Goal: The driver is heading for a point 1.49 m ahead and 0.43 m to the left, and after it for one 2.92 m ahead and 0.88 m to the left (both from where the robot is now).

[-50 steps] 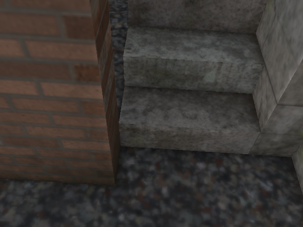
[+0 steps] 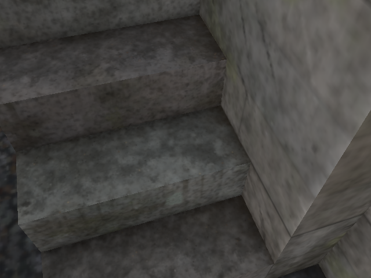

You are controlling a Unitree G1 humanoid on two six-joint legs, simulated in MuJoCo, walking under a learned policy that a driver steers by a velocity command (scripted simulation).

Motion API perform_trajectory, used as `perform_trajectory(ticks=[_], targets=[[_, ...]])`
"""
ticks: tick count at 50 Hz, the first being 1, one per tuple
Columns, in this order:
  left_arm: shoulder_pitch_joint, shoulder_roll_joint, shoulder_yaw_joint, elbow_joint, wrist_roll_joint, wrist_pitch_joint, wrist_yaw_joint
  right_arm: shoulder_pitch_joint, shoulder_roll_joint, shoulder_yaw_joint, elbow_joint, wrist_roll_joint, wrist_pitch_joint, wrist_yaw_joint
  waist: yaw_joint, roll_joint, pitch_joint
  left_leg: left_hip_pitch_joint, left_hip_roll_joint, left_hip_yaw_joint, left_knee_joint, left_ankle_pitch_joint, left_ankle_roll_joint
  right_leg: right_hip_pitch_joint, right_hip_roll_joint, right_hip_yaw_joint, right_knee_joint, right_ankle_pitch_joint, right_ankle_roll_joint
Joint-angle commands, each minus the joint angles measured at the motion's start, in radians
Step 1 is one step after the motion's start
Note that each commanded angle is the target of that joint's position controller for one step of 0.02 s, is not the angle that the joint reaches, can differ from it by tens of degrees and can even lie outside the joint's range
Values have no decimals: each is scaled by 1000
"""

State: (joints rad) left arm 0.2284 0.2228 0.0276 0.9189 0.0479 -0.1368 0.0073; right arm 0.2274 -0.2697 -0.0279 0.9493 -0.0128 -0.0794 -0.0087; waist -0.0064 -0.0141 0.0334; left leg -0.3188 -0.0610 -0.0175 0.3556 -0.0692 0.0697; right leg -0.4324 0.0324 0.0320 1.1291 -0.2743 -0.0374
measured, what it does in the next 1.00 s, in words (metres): walks ahead, turning left: right foot, then left foot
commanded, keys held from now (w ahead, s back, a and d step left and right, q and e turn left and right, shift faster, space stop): w+q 0.72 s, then w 0.28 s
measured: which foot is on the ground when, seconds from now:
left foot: down 0.00-0.18, up 0.20-0.46, down 0.48-1.00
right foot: up 0.00-0.16, down 0.18-0.50, up 0.52-0.80, down 0.82-1.00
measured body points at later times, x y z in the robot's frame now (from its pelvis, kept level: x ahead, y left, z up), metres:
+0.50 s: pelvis +0.10 +0.02 -0.01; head +0.11 +0.03 +0.44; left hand +0.15 +0.29 -0.13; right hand +0.32 -0.18 -0.12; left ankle +0.07 +0.11 -0.75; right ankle +0.11 -0.13 -0.74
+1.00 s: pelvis +0.13 +0.01 +0.01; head +0.14 +0.01 +0.46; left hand +0.14 +0.25 -0.10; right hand +0.38 -0.09 -0.10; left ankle +0.07 +0.11 -0.74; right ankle +0.18 -0.07 -0.74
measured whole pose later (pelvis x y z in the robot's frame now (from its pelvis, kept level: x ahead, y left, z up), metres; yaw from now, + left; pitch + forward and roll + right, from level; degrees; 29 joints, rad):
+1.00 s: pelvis +0.13 +0.01 +0.01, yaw +29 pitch +1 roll +0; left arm 0.29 0.11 -0.03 0.71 0.00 -0.09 0.02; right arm 0.13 -0.15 0.00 0.74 -0.02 0.00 0.01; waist 0.02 0.03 -0.03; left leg -0.15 -0.06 -0.17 0.31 -0.17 0.01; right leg -0.15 0.02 -0.06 0.27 -0.14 -0.03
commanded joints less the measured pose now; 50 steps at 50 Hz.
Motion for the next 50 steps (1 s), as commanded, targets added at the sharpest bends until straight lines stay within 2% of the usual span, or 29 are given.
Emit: perform_trajectory(ticks=[1,4,8,9,10,11,12,13,14,17,20,22,24,25,26,27,28,30,33,38,40,41,42,43,44,45,46,48,50], targets=[[90,13,-10,-38,2,4,6,-46,-130,-25,-43,-6,-6,-4,56,98,-105,1,186,-132,-83,588,184,119,-6,-31,-277,-30,40],[43,22,-19,-62,-21,29,13,24,-167,-47,-30,-30,17,-5,15,158,-149,51,200,-213,-72,265,175,156,14,-52,-491,-108,64],[17,35,-16,-93,-34,2,25,-35,-118,-54,-59,-4,37,-9,38,107,-107,-124,128,-291,-46,-213,93,338,-39,-10,-776,111,44],[41,69,-10,-95,-23,-6,33,-61,-60,-36,-88,4,28,-8,57,49,-141,-197,88,-267,35,-234,54,431,-142,70,-826,105,16],[64,147,5,-106,7,-4,50,-111,32,-6,-132,24,27,-2,75,-161,-144,-298,-15,-140,233,-298,-2,438,-327,296,-994,-110,-60],[35,194,27,-100,11,9,53,-49,-5,-4,-136,-1,24,-11,31,-278,-134,-246,12,-64,434,-358,-22,318,-441,389,-1042,-80,-158],[-5,124,19,-112,-1,10,52,-20,-75,-21,-108,-15,23,-9,6,-177,-132,-229,66,-62,553,-347,-31,307,-433,341,-1025,15,-189],[-24,61,4,-121,-5,8,48,7,-70,-25,-91,-21,25,-9,-8,-107,-129,-238,69,-48,629,-349,-40,326,-385,248,-993,161,-194],[-23,40,-2,-118,-12,5,45,-14,-64,-26,-91,-24,26,-7,-14,-42,-98,-283,97,-54,594,-311,-48,364,-344,172,-967,277,-163],[-4,74,11,-104,-14,-1,40,-62,4,-7,-99,-18,36,2,-10,-59,-119,-204,81,24,498,-295,-68,361,-275,-17,-852,708,-125],[-10,88,19,-105,-8,1,32,-21,-8,-9,-105,-11,49,-9,-21,-228,-196,-7,52,92,361,-246,-55,316,-263,-85,-785,756,-108],[-30,100,30,-124,-19,23,33,-5,-4,-7,-101,-11,36,-8,-37,-193,-192,68,21,129,192,-134,-26,308,-246,-120,-665,709,-87],[-44,77,25,-161,-42,49,24,-8,-20,-11,-99,-34,20,2,-46,-3,-155,181,29,65,33,-53,-3,141,-199,-184,-388,408,-16],[-54,18,6,-229,-24,63,21,44,-142,-35,-103,-47,13,-1,-38,272,-151,325,293,-306,-3,291,67,-138,-123,-221,-118,-37,60],[-54,-12,-9,-251,-14,79,26,107,-253,-67,-104,-15,22,-8,-66,345,-175,344,460,-513,-32,521,259,-266,-44,-114,111,-236,83],[-29,-7,-5,-223,3,82,12,60,-221,-72,-113,-1,42,-24,-38,80,-100,258,464,-568,-41,468,297,-359,-102,-14,237,-164,110],[-25,10,2,-226,12,75,6,-2,-203,-69,-141,-6,60,-26,-5,28,-78,193,394,-449,-13,393,264,-358,-110,-10,297,-135,114],[22,46,7,-236,8,76,6,-121,-140,-45,-194,-16,80,-25,63,52,-91,67,286,-281,2,424,183,-245,-124,-13,180,-115,115],[85,11,-8,-248,-18,95,15,-129,-122,-45,-209,1,86,-21,59,153,-155,9,192,-160,12,574,147,-41,-70,-85,59,-123,93],[119,-12,-24,-272,-61,75,40,-97,-87,-54,-224,10,95,-19,26,174,-193,200,221,-267,57,733,104,57,-38,-76,-420,34,25],[126,-35,-34,-274,-81,57,39,-66,-37,-39,-245,17,92,-8,15,180,-221,316,237,-301,45,715,73,133,-50,-63,-703,157,17],[153,-64,-44,-259,-64,45,33,-82,-20,-33,-257,35,88,3,32,126,-217,297,213,-290,59,596,41,241,-66,-71,-863,289,22],[148,-51,-39,-246,-41,31,23,-105,12,-26,-277,34,84,10,11,0,-186,248,140,-264,117,400,11,318,-123,0,-918,360,30],[82,-13,-36,-257,-29,29,16,-31,47,-15,-285,25,78,18,-75,-215,-166,176,82,-224,88,78,-18,371,-201,73,-887,581,32],[-57,-32,-43,-302,-20,28,11,19,48,-4,-259,17,82,30,-110,-295,-117,160,79,-214,-37,-102,-32,314,-220,93,-920,480,24],[-106,-61,-45,-327,-18,26,3,-37,2,-7,-246,3,83,34,-74,-191,-49,157,86,-216,-95,-73,-34,264,-182,73,-939,312,34],[-43,-45,-37,-318,-27,23,1,-85,-30,-16,-249,-1,77,35,-26,-69,-34,149,96,-227,-103,-24,-30,281,-156,50,-936,254,42],[41,44,-12,-282,-44,22,19,-74,-11,-10,-241,-7,66,19,5,63,-68,152,84,-204,-86,-48,-37,330,-148,68,-949,100,26],[-7,32,-18,-290,-53,24,29,-80,15,-3,-255,-10,64,7,-8,-28,-23,122,78,-198,-93,-89,-46,294,-154,86,-983,-18,27]])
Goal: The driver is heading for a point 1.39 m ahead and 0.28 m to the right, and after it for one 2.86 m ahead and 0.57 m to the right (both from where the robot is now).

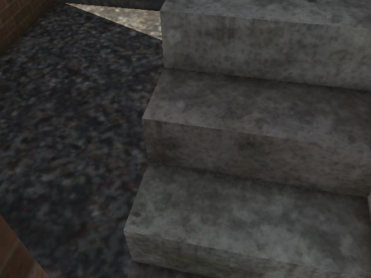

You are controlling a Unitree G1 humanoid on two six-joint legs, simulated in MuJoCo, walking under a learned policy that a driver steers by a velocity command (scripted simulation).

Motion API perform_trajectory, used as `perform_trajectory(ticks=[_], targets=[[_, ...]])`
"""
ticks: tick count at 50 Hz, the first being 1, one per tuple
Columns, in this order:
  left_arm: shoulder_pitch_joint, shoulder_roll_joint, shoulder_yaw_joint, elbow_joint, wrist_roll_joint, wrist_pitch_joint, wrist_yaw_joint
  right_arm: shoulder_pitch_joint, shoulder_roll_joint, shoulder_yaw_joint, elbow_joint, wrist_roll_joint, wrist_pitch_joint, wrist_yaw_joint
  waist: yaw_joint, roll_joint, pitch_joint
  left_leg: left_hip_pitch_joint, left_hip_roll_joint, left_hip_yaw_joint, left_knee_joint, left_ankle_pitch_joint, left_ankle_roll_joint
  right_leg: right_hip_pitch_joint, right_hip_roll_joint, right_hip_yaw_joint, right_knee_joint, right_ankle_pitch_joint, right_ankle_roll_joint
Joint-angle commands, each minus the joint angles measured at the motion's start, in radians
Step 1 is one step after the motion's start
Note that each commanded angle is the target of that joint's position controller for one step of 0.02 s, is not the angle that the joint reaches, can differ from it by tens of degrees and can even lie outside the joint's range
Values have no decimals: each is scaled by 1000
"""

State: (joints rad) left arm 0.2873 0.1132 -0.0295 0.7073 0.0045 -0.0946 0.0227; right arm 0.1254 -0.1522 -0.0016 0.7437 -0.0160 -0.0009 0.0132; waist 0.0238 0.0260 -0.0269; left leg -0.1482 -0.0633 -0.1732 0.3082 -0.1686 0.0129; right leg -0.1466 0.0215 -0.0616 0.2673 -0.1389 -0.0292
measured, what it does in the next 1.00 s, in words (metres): stands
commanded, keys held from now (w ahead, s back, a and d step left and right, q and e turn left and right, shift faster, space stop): w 1.00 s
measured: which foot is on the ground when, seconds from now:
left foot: down 0.00-1.00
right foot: down 0.00-1.00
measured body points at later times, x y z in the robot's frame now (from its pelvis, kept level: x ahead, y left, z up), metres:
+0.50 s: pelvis +0.01 -0.01 +0.00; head +0.02 -0.03 +0.45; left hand +0.17 +0.20 -0.10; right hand +0.15 -0.23 -0.12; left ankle -0.01 +0.12 -0.75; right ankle +0.00 -0.10 -0.75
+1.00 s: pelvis +0.02 -0.03 +0.00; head +0.04 -0.04 +0.45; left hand +0.19 +0.18 -0.10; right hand +0.16 -0.26 -0.13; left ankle -0.01 +0.12 -0.75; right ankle +0.00 -0.10 -0.75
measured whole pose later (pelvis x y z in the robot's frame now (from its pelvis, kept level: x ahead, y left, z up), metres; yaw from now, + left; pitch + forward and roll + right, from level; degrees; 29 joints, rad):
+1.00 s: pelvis +0.02 -0.03 +0.00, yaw -3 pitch +1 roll +0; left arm 0.13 0.14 -0.03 0.77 0.02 -0.08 0.03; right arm 0.14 -0.20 0.02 0.80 0.00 -0.02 -0.02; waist 0.01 0.04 0.01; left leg -0.11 0.00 -0.13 0.31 -0.21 -0.03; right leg -0.12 0.08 -0.02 0.26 -0.16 -0.08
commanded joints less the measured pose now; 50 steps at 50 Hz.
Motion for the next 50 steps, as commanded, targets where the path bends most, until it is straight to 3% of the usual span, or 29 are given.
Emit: perform_trajectory(ticks=[1,3,4,10,18,19,20,24,33,39,40,41,50], targets=[[-83,122,34,-83,-7,-17,13,22,-102,-29,-50,-5,-17,-18,-37,-72,44,-57,82,-41,-49,19,10,9,-141,178,-122,-158,16],[-76,107,33,-71,6,-14,14,27,-87,-22,-38,-2,-24,-22,-21,-30,17,-70,92,-41,-65,54,13,57,-135,163,-105,-132,9],[-82,113,43,-75,8,-9,17,8,-71,-18,-49,8,-30,-25,-12,-19,24,-85,92,-39,-62,70,14,70,-130,162,-92,-104,10],[-104,92,50,-61,5,-1,14,7,-69,-19,-45,10,-45,-29,0,-28,-28,-82,115,-43,-62,147,10,147,-114,138,-47,39,12],[-119,91,50,-52,-2,-8,21,4,-83,-19,-46,14,-36,-41,-10,-23,-44,-28,130,-44,-55,241,11,137,-106,132,-29,146,17],[-130,114,54,-50,19,-4,17,29,-103,-15,-36,7,-37,-33,-11,9,-46,-23,138,-27,-35,242,18,130,-109,133,-21,77,4],[-132,114,55,-50,20,-2,15,26,-93,-13,-37,7,-38,-30,-11,0,-44,-21,138,-27,-33,237,21,116,-106,136,-27,48,1],[-146,89,40,-40,10,-3,15,11,-99,-9,-42,10,-37,-30,-9,-28,-30,-18,146,-23,-34,240,15,101,-106,142,-36,57,-4],[-144,108,31,-6,8,-4,16,4,-112,-2,-37,10,-37,-32,-10,-24,-41,-2,149,-10,-35,237,5,117,-110,156,-33,129,-9],[-163,111,23,6,12,-6,14,-12,-118,4,-34,6,-38,-32,-11,-28,-20,-15,153,-4,-22,246,7,114,-112,162,-24,172,-17],[-158,109,22,8,11,-7,14,-7,-118,6,-32,6,-39,-32,-11,-28,-37,-8,155,-3,-19,248,7,118,-113,163,-21,180,-18],[-171,118,26,-2,15,-4,12,-8,-117,3,-27,19,-38,-35,-15,-27,-57,-7,147,8,-2,220,15,132,-114,165,-25,180,-20],[-187,118,21,-3,17,-2,11,-13,-124,9,-9,17,-38,-39,-16,-22,-52,-20,155,6,-9,221,15,144,-114,167,-30,183,-22]])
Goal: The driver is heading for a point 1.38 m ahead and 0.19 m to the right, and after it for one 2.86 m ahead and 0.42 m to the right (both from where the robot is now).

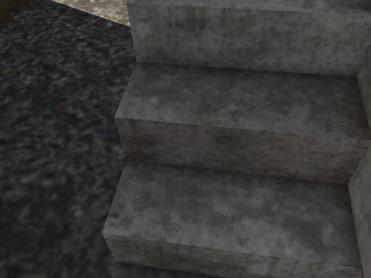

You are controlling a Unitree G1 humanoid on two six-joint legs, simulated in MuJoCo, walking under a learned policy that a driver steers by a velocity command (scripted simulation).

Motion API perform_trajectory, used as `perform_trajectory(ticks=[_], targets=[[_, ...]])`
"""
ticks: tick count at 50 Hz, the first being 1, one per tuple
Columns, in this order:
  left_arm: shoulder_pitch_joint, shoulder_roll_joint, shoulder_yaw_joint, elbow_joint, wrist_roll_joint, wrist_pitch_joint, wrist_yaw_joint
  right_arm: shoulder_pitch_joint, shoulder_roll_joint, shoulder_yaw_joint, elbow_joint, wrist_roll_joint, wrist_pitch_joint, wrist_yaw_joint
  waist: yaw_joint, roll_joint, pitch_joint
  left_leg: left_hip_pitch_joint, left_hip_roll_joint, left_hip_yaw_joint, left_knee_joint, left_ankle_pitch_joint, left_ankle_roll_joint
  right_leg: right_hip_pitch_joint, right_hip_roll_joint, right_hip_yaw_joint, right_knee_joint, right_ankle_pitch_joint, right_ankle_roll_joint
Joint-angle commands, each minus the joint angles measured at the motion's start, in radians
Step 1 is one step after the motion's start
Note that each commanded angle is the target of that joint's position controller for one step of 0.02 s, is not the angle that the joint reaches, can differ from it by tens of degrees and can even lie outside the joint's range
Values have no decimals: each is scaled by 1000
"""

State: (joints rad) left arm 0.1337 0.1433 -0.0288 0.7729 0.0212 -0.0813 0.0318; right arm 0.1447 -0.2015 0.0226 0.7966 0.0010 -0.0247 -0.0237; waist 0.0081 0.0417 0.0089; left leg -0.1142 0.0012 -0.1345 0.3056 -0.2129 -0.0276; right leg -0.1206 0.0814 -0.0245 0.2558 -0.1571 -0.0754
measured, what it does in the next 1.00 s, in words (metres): stands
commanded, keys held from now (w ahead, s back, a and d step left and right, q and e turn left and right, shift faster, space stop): w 1.00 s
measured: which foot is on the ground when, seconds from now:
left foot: down 0.00-1.00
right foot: down 0.00-1.00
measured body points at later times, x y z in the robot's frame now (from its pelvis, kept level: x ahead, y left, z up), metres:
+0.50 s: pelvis +0.00 +0.00 +0.00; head +0.02 -0.01 +0.45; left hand +0.16 +0.21 -0.10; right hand +0.14 -0.23 -0.13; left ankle -0.03 +0.14 -0.75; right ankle -0.02 -0.07 -0.75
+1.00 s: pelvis +0.00 +0.00 +0.00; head +0.02 -0.01 +0.45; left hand +0.16 +0.21 -0.11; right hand +0.14 -0.23 -0.13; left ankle -0.03 +0.15 -0.75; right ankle -0.02 -0.07 -0.75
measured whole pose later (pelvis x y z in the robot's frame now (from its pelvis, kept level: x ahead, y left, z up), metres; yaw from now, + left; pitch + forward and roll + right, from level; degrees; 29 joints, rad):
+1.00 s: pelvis +0.00 +0.00 +0.00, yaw -1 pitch +1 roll +0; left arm 0.14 0.16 -0.05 0.81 0.02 -0.09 0.03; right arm 0.13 -0.22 0.03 0.84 -0.01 -0.03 -0.02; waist 0.00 0.03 0.01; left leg -0.09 0.01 -0.11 0.26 -0.20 -0.03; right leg -0.11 0.08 -0.01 0.24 -0.15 -0.07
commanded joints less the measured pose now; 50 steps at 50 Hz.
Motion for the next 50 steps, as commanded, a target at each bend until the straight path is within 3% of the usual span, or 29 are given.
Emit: perform_trajectory(ticks=[1,50], targets=[[-36,88,19,-68,0,-15,2,-32,-75,-15,-60,0,-15,-2,-1,-39,-88,-54,92,-32,-7,265,55,119,-174,130,-19,202,24],[-22,99,1,-25,-6,-24,0,-39,-108,-9,-20,-10,-17,4,-5,-41,-85,-2,110,-20,-43,282,47,95,-174,146,-27,207,26]])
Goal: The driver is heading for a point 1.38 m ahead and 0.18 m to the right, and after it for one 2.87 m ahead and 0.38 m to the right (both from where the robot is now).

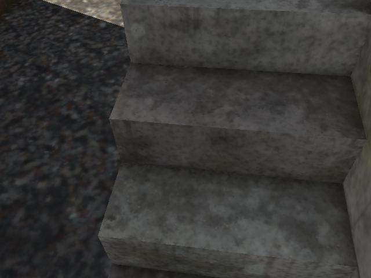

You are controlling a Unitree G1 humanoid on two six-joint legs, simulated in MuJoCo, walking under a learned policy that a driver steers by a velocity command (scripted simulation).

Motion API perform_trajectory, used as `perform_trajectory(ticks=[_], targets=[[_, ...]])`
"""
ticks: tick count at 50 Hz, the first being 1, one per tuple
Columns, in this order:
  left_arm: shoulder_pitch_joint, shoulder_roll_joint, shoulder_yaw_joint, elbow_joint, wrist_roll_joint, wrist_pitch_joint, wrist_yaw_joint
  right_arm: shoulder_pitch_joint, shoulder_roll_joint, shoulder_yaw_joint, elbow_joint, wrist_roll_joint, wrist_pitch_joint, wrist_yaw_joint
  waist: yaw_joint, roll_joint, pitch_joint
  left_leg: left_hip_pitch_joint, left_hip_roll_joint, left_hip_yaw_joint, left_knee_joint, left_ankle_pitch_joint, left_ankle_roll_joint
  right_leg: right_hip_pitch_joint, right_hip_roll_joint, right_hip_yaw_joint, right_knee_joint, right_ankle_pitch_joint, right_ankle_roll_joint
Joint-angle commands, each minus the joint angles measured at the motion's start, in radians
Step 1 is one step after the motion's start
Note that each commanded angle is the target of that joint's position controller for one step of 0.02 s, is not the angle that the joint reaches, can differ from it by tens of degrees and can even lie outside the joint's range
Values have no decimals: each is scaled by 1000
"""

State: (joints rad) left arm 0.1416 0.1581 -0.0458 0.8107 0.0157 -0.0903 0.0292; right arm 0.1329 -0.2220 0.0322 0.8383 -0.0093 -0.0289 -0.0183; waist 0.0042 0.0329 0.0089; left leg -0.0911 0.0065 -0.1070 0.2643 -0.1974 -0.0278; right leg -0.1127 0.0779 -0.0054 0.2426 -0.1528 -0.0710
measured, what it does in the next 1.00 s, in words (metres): stands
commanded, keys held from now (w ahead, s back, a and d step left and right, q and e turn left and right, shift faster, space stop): w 1.00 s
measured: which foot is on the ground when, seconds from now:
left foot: down 0.00-1.00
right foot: down 0.00-1.00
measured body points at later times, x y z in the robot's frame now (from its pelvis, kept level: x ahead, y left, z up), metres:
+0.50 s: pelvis +0.00 +0.00 +0.00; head +0.01 -0.01 +0.45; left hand +0.15 +0.21 -0.11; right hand +0.14 -0.24 -0.13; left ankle -0.04 +0.14 -0.75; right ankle -0.02 -0.07 -0.75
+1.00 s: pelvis +0.00 +0.00 +0.00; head +0.02 -0.01 +0.45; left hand +0.14 +0.21 -0.11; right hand +0.14 -0.24 -0.13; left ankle -0.04 +0.14 -0.75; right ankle -0.02 -0.07 -0.75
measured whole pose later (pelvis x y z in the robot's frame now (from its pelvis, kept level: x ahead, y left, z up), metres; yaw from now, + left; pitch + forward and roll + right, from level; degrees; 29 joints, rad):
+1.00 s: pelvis +0.00 +0.00 +0.00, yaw +0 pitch +1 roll +0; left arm 0.16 0.17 -0.06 0.81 0.02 -0.09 0.03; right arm 0.14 -0.23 0.04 0.82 -0.01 -0.02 -0.02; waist 0.00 0.03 0.00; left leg -0.10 0.02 -0.09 0.28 -0.21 -0.03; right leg -0.12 0.08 0.00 0.26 -0.16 -0.07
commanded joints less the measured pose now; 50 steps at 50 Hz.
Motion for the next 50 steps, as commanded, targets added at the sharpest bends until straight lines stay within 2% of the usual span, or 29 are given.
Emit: perform_trajectory(ticks=[1,19,20,21,35,36,50], targets=[[-29,85,18,-62,-1,-15,2,-26,-88,-18,-62,0,-12,-2,-1,-32,-84,-25,105,-47,-2,265,47,86,-170,127,-14,202,21],[-14,93,10,-59,4,-16,2,-23,-100,-15,-68,2,-7,-4,0,-35,-76,-34,99,-36,9,243,35,71,-166,135,-13,182,21],[-24,104,15,-67,9,-12,-1,-27,-92,-15,-65,10,-7,-5,-4,-35,-88,-37,96,-28,23,229,42,80,-164,137,-14,181,19],[-29,101,15,-70,9,-10,-1,-24,-90,-13,-65,10,-7,-6,-6,-39,-87,-41,96,-28,22,221,43,79,-165,137,-15,173,18],[-25,96,16,-82,8,-9,-2,-26,-92,-14,-63,7,-10,-6,-5,-33,-81,-52,100,-30,27,239,43,80,-163,133,-8,190,15],[-15,85,11,-76,4,-13,0,-22,-100,-14,-66,-1,-10,-5,0,-32,-68,-48,103,-38,14,254,36,70,-164,131,-7,190,17],[-9,92,10,-64,3,-16,1,-19,-101,-15,-78,0,-8,-4,-3,-32,-81,-25,102,-28,15,246,32,63,-164,139,-6,194,17]])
